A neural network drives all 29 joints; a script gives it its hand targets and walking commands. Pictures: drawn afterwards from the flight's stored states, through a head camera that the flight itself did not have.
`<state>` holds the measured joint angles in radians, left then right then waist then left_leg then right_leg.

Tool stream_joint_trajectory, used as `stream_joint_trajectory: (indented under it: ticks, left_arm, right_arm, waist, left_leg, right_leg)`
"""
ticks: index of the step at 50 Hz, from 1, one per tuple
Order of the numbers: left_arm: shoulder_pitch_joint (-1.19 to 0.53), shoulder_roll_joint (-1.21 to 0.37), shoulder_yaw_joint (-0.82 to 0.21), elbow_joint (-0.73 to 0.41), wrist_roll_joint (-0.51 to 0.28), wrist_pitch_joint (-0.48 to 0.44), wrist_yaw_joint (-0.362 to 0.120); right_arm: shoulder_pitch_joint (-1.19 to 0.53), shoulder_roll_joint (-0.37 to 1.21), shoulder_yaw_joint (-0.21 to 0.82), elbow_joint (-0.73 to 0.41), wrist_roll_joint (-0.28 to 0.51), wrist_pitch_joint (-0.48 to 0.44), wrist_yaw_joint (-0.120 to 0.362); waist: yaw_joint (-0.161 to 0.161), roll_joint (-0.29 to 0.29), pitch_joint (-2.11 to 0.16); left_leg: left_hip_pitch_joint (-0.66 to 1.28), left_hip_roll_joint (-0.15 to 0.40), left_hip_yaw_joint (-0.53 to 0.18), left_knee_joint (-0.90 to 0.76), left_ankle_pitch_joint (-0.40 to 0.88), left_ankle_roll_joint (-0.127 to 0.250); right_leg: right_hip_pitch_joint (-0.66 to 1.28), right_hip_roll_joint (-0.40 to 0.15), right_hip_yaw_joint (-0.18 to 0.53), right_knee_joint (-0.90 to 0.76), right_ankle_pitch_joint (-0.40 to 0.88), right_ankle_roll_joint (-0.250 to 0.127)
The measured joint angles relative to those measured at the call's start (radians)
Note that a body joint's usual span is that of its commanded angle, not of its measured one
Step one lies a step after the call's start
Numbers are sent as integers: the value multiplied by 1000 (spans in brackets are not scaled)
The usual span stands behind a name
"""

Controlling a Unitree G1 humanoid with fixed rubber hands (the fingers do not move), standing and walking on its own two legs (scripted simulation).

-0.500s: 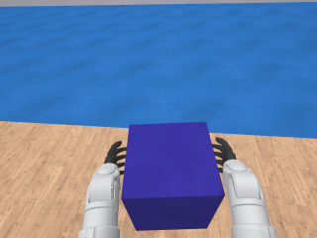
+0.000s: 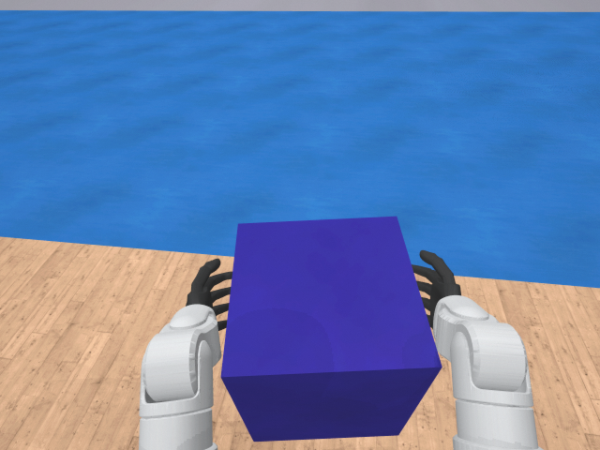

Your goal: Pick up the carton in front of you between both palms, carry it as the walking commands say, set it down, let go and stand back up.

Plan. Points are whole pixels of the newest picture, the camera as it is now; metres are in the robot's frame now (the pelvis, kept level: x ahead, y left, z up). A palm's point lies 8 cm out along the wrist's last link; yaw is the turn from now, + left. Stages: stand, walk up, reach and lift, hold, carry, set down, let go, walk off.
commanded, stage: carry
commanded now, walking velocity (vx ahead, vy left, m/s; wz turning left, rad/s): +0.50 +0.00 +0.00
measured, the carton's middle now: (321, 334) +0.28 +0.00 +0.02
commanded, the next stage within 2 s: none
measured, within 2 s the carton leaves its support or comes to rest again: neither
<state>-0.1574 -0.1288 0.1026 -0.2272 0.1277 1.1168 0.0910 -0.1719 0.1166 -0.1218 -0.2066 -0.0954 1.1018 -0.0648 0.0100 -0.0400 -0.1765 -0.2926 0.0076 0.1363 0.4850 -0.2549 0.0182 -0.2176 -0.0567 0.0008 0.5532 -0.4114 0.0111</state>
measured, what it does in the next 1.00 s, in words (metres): walks ahead: right foot, then left foot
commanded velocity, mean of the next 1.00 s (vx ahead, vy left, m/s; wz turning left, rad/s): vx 0.36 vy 0.00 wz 0.00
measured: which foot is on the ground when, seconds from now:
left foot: down 0.00-0.24, up 0.26-0.64, down 0.66-1.00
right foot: down 0.00-0.00, up 0.02-0.20, down 0.22-0.66, up 0.68-1.00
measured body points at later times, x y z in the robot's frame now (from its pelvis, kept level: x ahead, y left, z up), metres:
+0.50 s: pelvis +0.28 -0.04 +0.02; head +0.29 -0.05 +0.47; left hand +0.55 +0.13 +0.09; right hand +0.57 -0.17 +0.09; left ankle +0.33 +0.10 -0.67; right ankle +0.18 -0.10 -0.73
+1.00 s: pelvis +0.60 +0.00 +0.01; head +0.63 +0.02 +0.46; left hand +0.90 +0.15 +0.08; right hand +0.89 -0.15 +0.09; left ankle +0.56 +0.06 -0.73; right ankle +0.70 -0.12 -0.69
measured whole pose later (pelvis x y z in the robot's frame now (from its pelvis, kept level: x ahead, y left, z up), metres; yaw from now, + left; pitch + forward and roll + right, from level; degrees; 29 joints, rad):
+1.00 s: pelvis +0.60 +0.00 +0.01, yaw -1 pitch +4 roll -1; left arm -0.22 -0.13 0.13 -0.32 0.11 1.13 0.08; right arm -0.22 0.14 -0.14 -0.31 -0.08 1.11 -0.09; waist -0.02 -0.02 -0.01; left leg -0.20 0.02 0.23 0.42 -0.29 0.07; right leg -0.62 -0.06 -0.10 0.78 -0.18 -0.03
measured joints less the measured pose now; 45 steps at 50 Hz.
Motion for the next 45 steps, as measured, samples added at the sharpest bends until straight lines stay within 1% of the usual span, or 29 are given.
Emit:
stream_joint_trajectory:
  ticks: [1,3,5,7,10,11,12,13,14,15,16,17,18,19,22,24,27,30,32,33,34,35,36,37,38,39,40,42,45]
  left_arm:
    - [16,6,14,-33,-12,14,0]
    - [43,3,31,-74,-28,39,0]
    - [53,-1,29,-92,-34,63,0]
    - [48,0,17,-104,-39,80,3]
    - [27,-1,10,-125,-45,88,3]
    - [14,-3,9,-131,-44,91,3]
    - [1,-4,5,-131,-42,91,3]
    - [-11,-6,-1,-119,-38,88,3]
    - [-23,-8,-4,-103,-33,90,3]
    - [-29,-9,-4,-90,-27,95,3]
    - [-32,-9,-1,-82,-23,102,3]
    - [-31,-9,4,-78,-20,109,3]
    - [-27,-8,10,-78,-19,114,3]
    - [-21,-8,15,-81,-19,117,3]
    - [-12,-6,24,-104,-22,115,5]
    - [-12,-6,27,-120,-28,106,5]
    - [-11,-6,24,-131,-36,91,4]
    - [-9,-6,12,-119,-34,84,-2]
    - [-1,-5,8,-114,-29,85,-6]
    - [5,-4,8,-112,-27,85,-8]
    - [6,-3,14,-103,-26,83,-9]
    - [7,-4,23,-90,-26,80,-10]
    - [9,-3,28,-81,-24,78,-11]
    - [13,-3,32,-78,-22,75,-11]
    - [16,-2,30,-77,-21,73,-11]
    - [18,-2,26,-79,-20,70,-11]
    - [17,-2,21,-83,-18,66,-11]
    - [7,-3,13,-94,-16,54,-11]
    - [-14,-6,8,-99,-13,28,-11]
  right_arm:
    - [2,21,5,-11,-4,6,-5]
    - [21,21,39,-37,-13,27,-9]
    - [47,14,54,-73,-11,55,-15]
    - [57,13,55,-114,-8,84,-28]
    - [43,14,38,-168,-2,113,-36]
    - [33,15,30,-180,0,119,-36]
    - [25,15,19,-189,3,122,-36]
    - [20,14,5,-190,7,124,-36]
    - [16,12,-6,-184,10,127,-36]
    - [10,11,-12,-171,12,132,-36]
    - [2,12,-16,-156,13,137,-36]
    - [-4,17,-20,-141,12,140,-35]
    - [-9,21,-19,-128,10,142,-35]
    - [-12,21,-14,-118,8,141,-34]
    - [-18,21,4,-114,1,130,-31]
    - [-15,21,13,-129,-2,118,-29]
    - [2,18,22,-156,-6,102,-27]
    - [27,16,23,-171,-9,97,-26]
    - [35,15,25,-167,-10,98,-25]
    - [34,15,26,-160,-10,100,-25]
    - [35,15,32,-140,-11,92,-25]
    - [32,15,35,-121,-14,87,-25]
    - [24,16,36,-100,-14,82,-24]
    - [20,16,37,-85,-13,78,-24]
    - [20,17,37,-81,-11,74,-24]
    - [24,16,35,-84,-9,71,-24]
    - [27,16,33,-91,-7,66,-24]
    - [29,16,25,-112,0,52,-24]
    - [16,17,8,-128,9,27,-24]
  waist:
    - [1,-4,-3]
    - [-4,27,-8]
    - [-12,60,-2]
    - [-25,81,17]
    - [-38,90,51]
    - [-40,88,61]
    - [-44,91,65]
    - [-43,97,61]
    - [-36,89,57]
    - [-28,75,55]
    - [-22,62,56]
    - [-16,51,57]
    - [-9,42,58]
    - [0,35,59]
    - [21,25,68]
    - [27,26,74]
    - [25,32,74]
    - [15,36,73]
    - [11,31,80]
    - [6,35,84]
    - [-8,13,89]
    - [-17,-1,95]
    - [-23,0,107]
    - [-27,6,120]
    - [-29,12,134]
    - [-31,18,146]
    - [-35,23,156]
    - [-40,28,170]
    - [-41,28,175]
  left_leg:
    - [9,-2,16,6,-5,1]
    - [32,16,23,2,-62,0]
    - [71,36,18,-42,-81,-7]
    - [120,53,7,-92,-79,-23]
    - [188,75,-3,-98,-121,-49]
    - [202,83,-9,-63,-157,-59]
    - [202,98,-17,-1,-202,-65]
    - [171,118,-24,102,-228,-60]
    - [117,114,-43,237,-236,-52]
    - [55,98,-59,372,-244,-39]
    - [-10,85,-66,488,-242,-25]
    - [-71,78,-64,572,-220,-14]
    - [-125,76,-56,617,-183,-7]
    - [-172,77,-48,628,-143,-4]
    - [-276,78,-34,552,-38,-6]
    - [-323,79,-25,462,21,-11]
    - [-349,74,3,270,103,-12]
    - [-322,52,56,89,191,2]
    - [-268,27,102,5,237,15]
    - [-224,17,122,-29,232,21]
    - [-211,1,139,2,205,58]
    - [-214,-5,148,54,159,86]
    - [-209,0,151,87,117,103]
    - [-193,6,154,90,92,110]
    - [-168,10,155,74,83,107]
    - [-142,11,155,49,78,104]
    - [-115,10,152,21,76,100]
    - [-67,7,142,-27,71,95]
    - [-3,7,120,-67,47,84]
  right_leg:
    - [-30,-8,-9,74,-21,-2]
    - [-105,7,-46,215,-95,-14]
    - [-183,23,-86,280,-136,-19]
    - [-236,31,-121,225,-82,-18]
    - [-254,40,-166,31,83,-20]
    - [-237,44,-187,-29,145,-26]
    - [-217,46,-205,-33,231,-49]
    - [-211,50,-224,0,236,-72]
    - [-201,49,-232,24,194,-91]
    - [-185,45,-233,27,153,-102]
    - [-162,43,-233,12,130,-103]
    - [-134,41,-232,-18,126,-95]
    - [-103,42,-229,-56,132,-87]
    - [-71,43,-225,-96,135,-84]
    - [28,42,-206,-202,139,-77]
    - [93,39,-197,-255,130,-67]
    - [190,32,-189,-312,97,-46]
    - [289,24,-190,-337,37,-17]
    - [337,9,-180,-289,-32,3]
    - [342,2,-172,-214,-77,10]
    - [316,-27,-165,-91,-118,12]
    - [255,-46,-140,80,-105,3]
    - [171,-39,-99,266,-80,-4]
    - [82,-23,-66,431,-59,-14]
    - [-1,-10,-49,553,-35,-26]
    - [-77,-4,-42,628,-6,-36]
    - [-145,-5,-44,661,22,-42]
    - [-257,-13,-53,650,59,-47]
    - [-364,-18,-65,523,96,-42]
